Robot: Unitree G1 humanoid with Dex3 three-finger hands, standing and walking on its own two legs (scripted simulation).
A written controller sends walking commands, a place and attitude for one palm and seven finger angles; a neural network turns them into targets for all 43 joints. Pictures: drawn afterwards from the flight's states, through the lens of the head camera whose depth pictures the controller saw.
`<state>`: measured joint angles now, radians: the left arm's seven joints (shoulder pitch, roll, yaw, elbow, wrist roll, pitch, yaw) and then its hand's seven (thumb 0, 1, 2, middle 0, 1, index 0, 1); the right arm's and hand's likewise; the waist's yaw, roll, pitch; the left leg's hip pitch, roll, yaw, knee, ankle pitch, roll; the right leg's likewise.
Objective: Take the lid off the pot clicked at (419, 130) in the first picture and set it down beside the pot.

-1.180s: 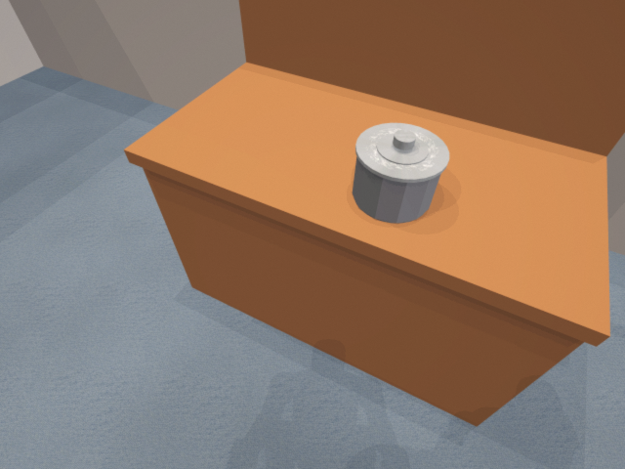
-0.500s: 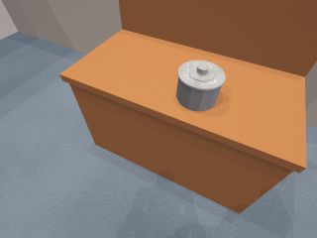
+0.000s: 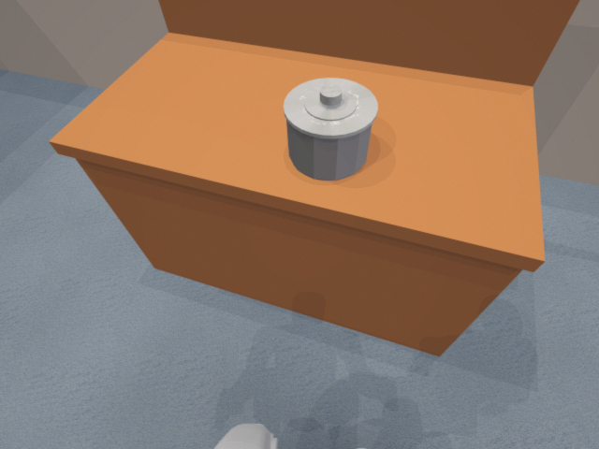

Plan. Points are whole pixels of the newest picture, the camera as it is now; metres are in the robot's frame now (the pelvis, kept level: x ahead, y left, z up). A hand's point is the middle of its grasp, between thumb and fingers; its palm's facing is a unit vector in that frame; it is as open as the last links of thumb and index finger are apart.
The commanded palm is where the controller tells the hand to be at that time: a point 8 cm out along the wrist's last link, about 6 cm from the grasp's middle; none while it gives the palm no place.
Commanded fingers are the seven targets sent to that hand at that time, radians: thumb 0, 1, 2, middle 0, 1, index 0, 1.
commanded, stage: turn to face it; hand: left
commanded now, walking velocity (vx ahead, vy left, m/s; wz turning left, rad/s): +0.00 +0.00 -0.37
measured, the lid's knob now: (330, 94) +0.71 +0.01 +0.06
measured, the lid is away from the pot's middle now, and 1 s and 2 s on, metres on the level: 0.00 0.00 0.00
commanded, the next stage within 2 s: take the last steps up to it in 0.34 s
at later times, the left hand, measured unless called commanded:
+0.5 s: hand out of the picture +0.12 +0.24 -0.16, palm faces -0.17 -0.96 -0.23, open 7.4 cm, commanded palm none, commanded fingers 0.00 0.90 0.90 -0.20 -0.30 -0.20 -0.30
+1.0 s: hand (176, 437) +0.14 +0.22 -0.18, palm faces -0.23 -0.96 -0.18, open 7.3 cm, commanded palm none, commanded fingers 0.00 0.90 0.90 -0.20 -0.30 -0.20 -0.30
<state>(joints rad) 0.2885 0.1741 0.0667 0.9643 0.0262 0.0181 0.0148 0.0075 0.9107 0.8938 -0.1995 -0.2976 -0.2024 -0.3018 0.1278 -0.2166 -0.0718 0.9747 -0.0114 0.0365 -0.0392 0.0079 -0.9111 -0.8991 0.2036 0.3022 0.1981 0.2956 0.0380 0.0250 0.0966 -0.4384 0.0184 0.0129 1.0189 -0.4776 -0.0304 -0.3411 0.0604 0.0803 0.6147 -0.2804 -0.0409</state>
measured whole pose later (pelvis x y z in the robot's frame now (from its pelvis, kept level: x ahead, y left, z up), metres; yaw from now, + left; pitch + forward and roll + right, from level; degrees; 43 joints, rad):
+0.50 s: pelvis +0.00 +0.04 +0.01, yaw -11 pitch +1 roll +0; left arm 0.18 0.25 0.07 0.93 0.02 0.05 -0.01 0.01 0.91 0.89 -0.20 -0.30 -0.20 -0.30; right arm 0.24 -0.16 -0.01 0.96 -0.03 0.01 -0.04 0.01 -0.91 -0.90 0.21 0.30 0.20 0.30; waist -0.01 -0.04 0.07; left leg -0.21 0.01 0.07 0.44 -0.26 0.03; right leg -0.39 -0.01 0.02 0.86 -0.46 0.03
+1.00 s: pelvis +0.10 +0.04 +0.00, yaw -15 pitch +0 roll +0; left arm 0.31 0.20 0.06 1.06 0.03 0.01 0.00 0.01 0.92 0.89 -0.20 -0.30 -0.20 -0.30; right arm 0.30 -0.14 -0.03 1.02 -0.03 -0.05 -0.02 0.00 -0.91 -0.90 0.20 0.30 0.20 0.30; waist -0.02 -0.06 0.04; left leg -0.32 0.02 0.12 0.59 -0.27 0.04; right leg -0.37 -0.02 0.00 1.13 -0.48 -0.04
